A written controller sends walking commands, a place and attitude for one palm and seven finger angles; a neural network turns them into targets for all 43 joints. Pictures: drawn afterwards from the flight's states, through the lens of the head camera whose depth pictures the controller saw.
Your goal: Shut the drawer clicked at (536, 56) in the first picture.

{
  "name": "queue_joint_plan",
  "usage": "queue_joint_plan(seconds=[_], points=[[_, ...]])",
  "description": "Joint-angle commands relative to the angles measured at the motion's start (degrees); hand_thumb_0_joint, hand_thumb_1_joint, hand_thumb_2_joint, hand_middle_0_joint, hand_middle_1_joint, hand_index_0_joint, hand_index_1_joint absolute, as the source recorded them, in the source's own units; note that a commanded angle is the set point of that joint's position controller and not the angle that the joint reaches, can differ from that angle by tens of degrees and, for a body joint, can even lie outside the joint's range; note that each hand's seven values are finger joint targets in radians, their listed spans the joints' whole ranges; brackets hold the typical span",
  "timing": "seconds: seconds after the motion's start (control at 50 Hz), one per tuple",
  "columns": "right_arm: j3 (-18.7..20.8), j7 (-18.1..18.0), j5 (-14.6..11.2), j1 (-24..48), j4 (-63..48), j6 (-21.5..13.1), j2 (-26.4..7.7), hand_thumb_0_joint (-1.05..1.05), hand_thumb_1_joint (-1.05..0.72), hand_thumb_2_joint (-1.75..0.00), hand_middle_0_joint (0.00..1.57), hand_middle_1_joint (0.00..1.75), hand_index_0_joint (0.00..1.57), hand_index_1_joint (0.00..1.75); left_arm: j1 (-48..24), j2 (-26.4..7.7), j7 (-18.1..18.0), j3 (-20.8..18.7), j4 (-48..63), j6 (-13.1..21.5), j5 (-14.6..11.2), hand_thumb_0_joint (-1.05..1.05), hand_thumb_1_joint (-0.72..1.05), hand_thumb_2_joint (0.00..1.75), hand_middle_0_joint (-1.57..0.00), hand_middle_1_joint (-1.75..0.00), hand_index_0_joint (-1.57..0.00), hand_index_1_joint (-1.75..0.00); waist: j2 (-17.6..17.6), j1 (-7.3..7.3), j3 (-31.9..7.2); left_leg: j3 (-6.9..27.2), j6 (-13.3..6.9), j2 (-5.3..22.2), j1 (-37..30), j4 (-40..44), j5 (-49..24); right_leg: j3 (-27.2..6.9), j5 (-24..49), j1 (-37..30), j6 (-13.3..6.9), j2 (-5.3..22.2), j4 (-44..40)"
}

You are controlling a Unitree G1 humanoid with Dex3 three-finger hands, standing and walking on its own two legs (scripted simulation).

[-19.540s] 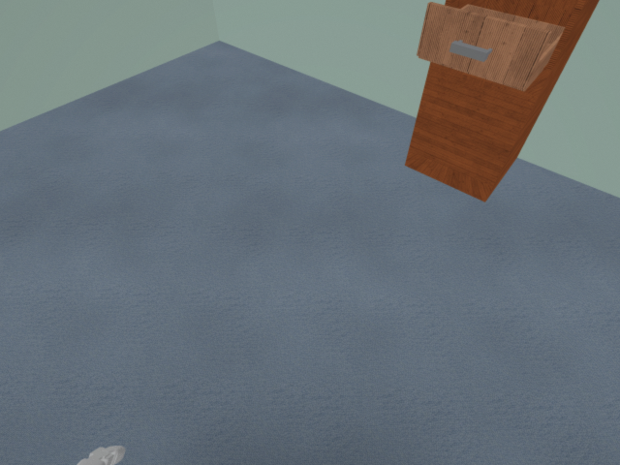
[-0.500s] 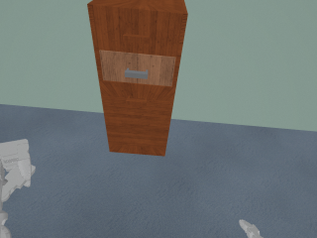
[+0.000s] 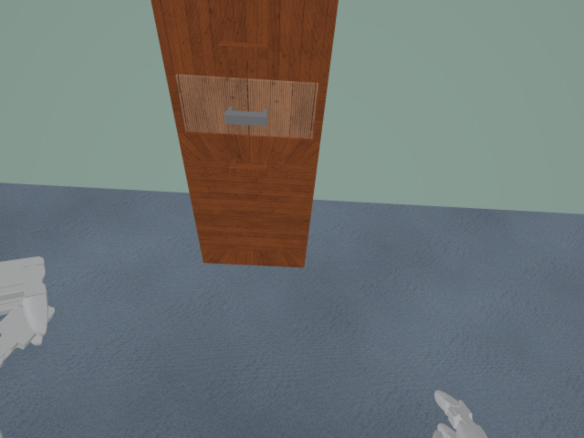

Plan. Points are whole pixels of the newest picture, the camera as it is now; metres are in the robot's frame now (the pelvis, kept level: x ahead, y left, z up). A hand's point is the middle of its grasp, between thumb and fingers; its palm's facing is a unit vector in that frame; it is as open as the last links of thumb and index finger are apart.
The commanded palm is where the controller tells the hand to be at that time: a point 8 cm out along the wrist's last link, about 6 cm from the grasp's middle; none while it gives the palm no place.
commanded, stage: stop stepping back and stand still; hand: left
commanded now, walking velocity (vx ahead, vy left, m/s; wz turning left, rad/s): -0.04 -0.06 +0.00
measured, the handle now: (247, 114) +0.94 +0.16 -0.02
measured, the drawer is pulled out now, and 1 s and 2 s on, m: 0.00 0.00 0.00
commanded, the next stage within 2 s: let the arm hang, fingers relaxed in 0.06 s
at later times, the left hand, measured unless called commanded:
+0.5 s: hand out of the picture +0.02 +0.19 -0.17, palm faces +0.05 -0.97 -0.23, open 3.3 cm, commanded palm none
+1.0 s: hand out of the picture +0.02 +0.21 -0.16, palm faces +0.05 -0.97 -0.24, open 7.2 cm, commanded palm none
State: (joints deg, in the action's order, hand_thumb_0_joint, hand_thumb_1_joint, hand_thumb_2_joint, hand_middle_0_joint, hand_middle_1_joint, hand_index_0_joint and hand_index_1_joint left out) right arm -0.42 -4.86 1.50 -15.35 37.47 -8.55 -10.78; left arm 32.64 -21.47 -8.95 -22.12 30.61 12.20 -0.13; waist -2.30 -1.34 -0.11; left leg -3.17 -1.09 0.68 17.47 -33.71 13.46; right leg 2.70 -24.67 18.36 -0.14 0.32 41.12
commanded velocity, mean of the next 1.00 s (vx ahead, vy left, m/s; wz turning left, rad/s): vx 0.00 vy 0.00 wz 0.00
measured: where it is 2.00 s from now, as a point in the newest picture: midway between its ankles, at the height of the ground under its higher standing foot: outside the picture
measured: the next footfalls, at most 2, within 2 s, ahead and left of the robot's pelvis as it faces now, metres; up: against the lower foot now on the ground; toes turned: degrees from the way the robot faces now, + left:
none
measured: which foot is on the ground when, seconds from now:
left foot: down 0.00-1.00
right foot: down 0.00-1.00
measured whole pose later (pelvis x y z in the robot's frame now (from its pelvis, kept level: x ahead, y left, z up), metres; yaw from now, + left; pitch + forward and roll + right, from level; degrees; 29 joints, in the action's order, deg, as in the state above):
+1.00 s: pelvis +0.00 +0.01 +0.02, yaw +1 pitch -2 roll +0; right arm 0.6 -0.8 1.6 -16.2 64.4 0.6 -9.7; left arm 12.0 -11.5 -1.2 -1.3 -64.9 -0.2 0.7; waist 0.9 -0.2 2.2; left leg -1.6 -1.9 -1.3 12.7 -23.4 9.1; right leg 4.0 -9.8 12.3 -1.1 0.7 23.7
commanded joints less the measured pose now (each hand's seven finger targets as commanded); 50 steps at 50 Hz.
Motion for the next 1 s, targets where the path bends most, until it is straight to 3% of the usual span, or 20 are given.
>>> queue_joint_plan(seconds=[0.0, 0.04, 0.06, 0.08, 0.12, 0.14, 0.16, 0.18, 0.22, 0.24, 0.26, 0.3, 0.32, 0.36, 0.44, 0.48, 0.56, 0.64, 0.74, 0.98], points=[[2.3, 0.5, -0.6, 7.0, -10.2, -2.6, -7.4, 0.00, -0.90, -0.90, 0.20, 0.30, 0.20, 0.30, 1.6, -9.6, -0.4, -6.2, 12.8, 3.8, -0.4, 0.00, 0.90, 0.90, -1.40, -1.60, -1.40, -1.60, 4.4, 0.86, 0.6, 7.2, -1.6, 7.2, 7.3, 10.5, 7.4, -3.7, 7.5, -9.8, -1.2, 2.3, -18.7], [2.7, 0.9, -0.6, 7.2, -10.0, -2.0, -7.2, 0.00, -0.90, -0.90, 0.20, 0.30, 0.20, 0.30, 1.2, -9.3, -0.1, -6.2, 10.8, 3.0, -1.1, 0.00, 0.90, 0.90, -1.40, -1.60, -1.40, -1.60, -2.4, 0.59, 0.3, 2.4, 0.7, 1.4, 4.1, -0.3, 7.5, -16.7, 0.3, -1.4, -4.7, 10.0, -26.1], [2.8, 0.9, -1.0, 5.9, -9.0, -1.6, -6.7, 0.00, -0.90, -0.90, 0.20, 0.30, 0.20, 0.30, 2.0, -8.7, -0.1, -5.7, 9.6, 2.3, -1.7, 0.00, 0.90, 0.90, -1.40, -1.60, -1.40, -1.60, -3.8, 0.35, -0.7, 1.9, 0.9, 1.0, 1.9, -5.0, 6.2, -19.5, -3.6, 0.7, -6.1, 12.4, -28.5], [2.8, 0.9, -1.2, 5.7, -9.0, -1.2, -6.6, 0.00, -0.90, -0.90, 0.20, 0.30, 0.20, 0.30, 1.9, -8.3, -0.2, -5.2, 9.5, 1.8, -1.8, 0.00, 0.90, 0.90, -1.40, -1.60, -1.40, -1.60, -3.9, 0.20, -0.7, 2.3, 0.9, 1.1, 1.5, -6.8, 4.6, -19.8, -2.5, 1.1, -7.1, 13.4, -28.6], [2.2, 0.6, -1.2, 6.2, -9.0, -0.9, -6.3, 0.00, -0.90, -0.90, 0.20, 0.30, 0.20, 0.30, 1.3, -8.4, -0.5, -5.2, 9.6, 1.7, -1.8, 0.00, 0.90, 0.90, -1.40, -1.60, -1.40, -1.60, -3.6, 0.09, -1.9, 2.6, 0.5, 1.7, -0.7, -0.5, 1.9, -13.7, 5.7, -1.6, -6.2, 11.7, -24.9], [5.7, 6.3, -0.5, 6.4, 4.9, -3.5, -14.0, 0.00, -0.90, -0.90, 0.20, 0.30, 0.20, 0.30, -8.1, -1.7, 7.5, 16.7, -35.5, -5.4, 2.6, 0.00, 0.90, 0.90, -1.40, -1.60, -1.40, -1.60, 1.6, -3.15, -2.3, 5.2, 0.3, 5.9, -3.1, -5.7, -11.4, -3.9, 23.1, 5.6, -4.9, 11.8, -10.9], [5.8, 6.1, -1.4, 2.7, 3.6, 1.5, -13.1, 0.00, -0.90, -0.90, 0.20, 0.30, 0.20, 0.30, -6.5, 0.6, 8.5, 14.4, -35.4, -10.5, 2.7, 0.00, 0.90, 0.90, -1.36, -1.56, -1.36, -1.56, 3.6, -1.65, -3.5, 8.7, -0.6, 6.4, -2.2, -1.0, -16.4, -3.3, 23.1, 4.1, -2.8, 7.4, -7.5], [4.7, 5.7, -1.2, 2.8, 3.0, 3.4, -11.3, 0.00, -0.90, -0.90, 0.20, 0.30, 0.20, 0.30, -7.1, 2.9, 8.5, 15.3, -37.6, -11.9, 2.5, 0.00, 0.90, 0.90, -1.32, -1.51, -1.32, -1.51, 2.7, -0.27, -3.8, 11.6, -2.7, 8.7, 0.8, 1.7, -17.6, -1.5, 17.4, 3.3, -1.3, 4.5, -4.6], [3.4, 4.8, -0.1, 4.8, 1.9, 4.7, -12.2, 0.00, -0.90, -0.90, 0.20, 0.30, 0.20, 0.30, -10.9, 3.2, 8.7, 16.2, -42.9, -12.4, 2.0, 0.00, 0.90, 0.90, -1.24, -1.43, -1.24, -1.43, 1.5, 0.90, -2.6, 18.0, -6.5, 11.7, 6.1, 6.8, -21.8, -1.4, 12.5, -0.6, -0.3, 2.0, -0.5], [3.2, 4.7, 0.4, 5.5, 2.2, 4.9, -12.5, 0.00, -0.90, -0.90, 0.20, 0.30, 0.20, 0.30, -12.6, 2.3, 8.5, 16.3, -46.6, -12.3, 2.1, 0.00, 0.90, 0.90, -1.20, -1.38, -1.20, -1.38, 0.6, 1.46, -3.9, 18.5, -6.8, 11.8, 6.1, 8.4, -24.1, -2.2, 11.7, -3.3, -0.6, 1.6, -0.4], [2.9, 4.4, 0.5, 6.4, 2.7, 5.3, -12.8, 0.00, -0.90, -0.90, 0.20, 0.30, 0.20, 0.30, -13.3, 1.8, 8.4, 16.4, -50.8, -12.2, 2.0, 0.00, 0.90, 0.90, -1.16, -1.34, -1.16, -1.34, 0.0, 2.22, -4.5, 17.2, -6.4, 10.7, 6.2, 8.3, -25.4, -2.7, 13.2, -6.6, -0.7, 2.2, -3.1], [2.7, 4.3, 0.3, 7.6, 4.9, 6.3, -11.6, 0.00, -0.90, -0.90, 0.20, 0.30, 0.20, 0.30, -14.3, 0.2, 8.3, 17.0, -60.1, -12.0, 2.0, 0.00, 0.90, 0.90, -1.08, -1.25, -1.08, -1.25, -1.7, 2.88, -4.6, 11.0, -3.0, 5.9, 4.5, 6.3, -16.3, -5.7, 20.3, -9.7, -1.9, 5.1, -11.2], [2.4, 4.3, 0.0, 7.1, 6.4, 7.0, -10.3, 0.00, -0.90, -0.90, 0.20, 0.30, 0.20, 0.30, -15.5, -0.4, 8.3, 17.6, -64.2, -11.8, 1.9, 0.00, 0.90, 0.90, -1.04, -1.21, -1.04, -1.21, -3.6, 2.02, -4.3, 8.2, -1.5, 3.2, 1.7, 4.8, -9.7, -8.2, 21.4, -7.8, -3.3, 7.6, -14.9], [1.8, 4.5, -0.2, 4.5, 10.0, 8.1, -7.4, 0.00, -0.90, -0.90, 0.20, 0.30, 0.20, 0.30, -18.7, 0.0, 8.4, 19.1, -71.2, -11.7, 1.4, 0.00, 0.90, 0.90, -0.96, -1.12, -0.96, -1.12, 0.2, 0.15, -2.6, 5.9, -0.4, 1.5, -3.4, 4.5, -3.9, -9.5, 14.7, -2.4, -5.1, 9.9, -19.5], [1.7, 4.2, 0.1, 3.4, 14.6, 9.1, -7.1, 0.00, -0.90, -0.90, 0.20, 0.30, 0.20, 0.30, -18.3, 0.8, 8.0, 19.7, -80.8, -11.9, 0.9, 0.00, 0.90, 0.90, -0.80, -0.95, -0.80, -0.95, 10.7, 0.91, 1.0, 8.6, -0.9, 3.9, -2.2, 11.8, 1.7, -6.9, 3.8, -3.0, -3.3, 6.0, -22.6], [1.9, 4.0, 0.1, 2.2, 16.5, 9.2, -7.0, 0.00, -0.90, -0.90, 0.20, 0.30, 0.20, 0.30, -17.7, 1.1, 8.1, 19.6, -84.1, -11.9, 1.0, 0.00, 0.90, 0.90, -0.72, -0.86, -0.72, -0.86, 9.2, 1.11, 1.4, 8.6, -1.0, 3.7, -0.6, 13.4, 6.2, -6.9, 2.2, -4.7, -3.4, 6.0, -24.3], [2.2, 3.8, -0.2, -1.3, 20.3, 8.9, -7.2, 0.00, -0.90, -0.90, 0.20, 0.30, 0.20, 0.30, -17.4, 0.7, 8.1, 19.9, -88.8, -11.6, 0.8, 0.00, 0.90, 0.90, -0.56, -0.69, -0.56, -0.69, 3.6, 1.03, 0.2, 8.2, -1.2, 4.1, -3.4, 13.8, 3.1, -5.9, 3.6, -5.5, -3.6, 6.4, -25.2], [2.3, 3.6, -0.4, -3.3, 22.9, 9.1, -6.8, 0.00, -0.90, -0.90, 0.20, 0.30, 0.20, 0.30, -17.0, 0.8, 7.9, 20.0, -91.8, -11.7, 0.7, 0.00, 0.90, 0.90, -0.40, -0.52, -0.40, -0.52, 2.3, 1.11, 3.3, 8.2, -1.4, 4.0, -3.3, 14.3, 3.3, -5.2, 1.8, -3.8, -3.7, 6.3, -25.9], [2.3, 3.4, -0.3, -4.5, 24.6, 8.8, -6.6, 0.00, -0.90, -0.90, 0.20, 0.30, 0.20, 0.30, -16.5, 1.0, 7.7, 19.8, -93.5, -11.9, 0.7, 0.00, 0.90, 0.90, -0.20, -0.30, -0.20, -0.30, 3.1, 1.41, 3.8, 9.0, -1.6, 4.5, -2.0, 16.1, 4.5, -4.9, 2.4, -4.8, -3.6, 5.9, -24.5], [2.5, 3.4, -0.1, -2.6, 25.0, 8.4, -6.2, 0.00, -0.90, -0.90, 0.20, 0.30, 0.20, 0.30, -18.7, 2.0, 7.5, 19.6, -93.6, -11.7, 0.9, 0.00, 0.90, 0.90, -0.20, -0.30, -0.20, -0.30, 4.2, 1.47, 5.4, 9.2, -1.3, 4.6, -1.8, 17.8, 3.8, -4.9, 5.2, -5.0, -3.1, 5.9, -23.8]])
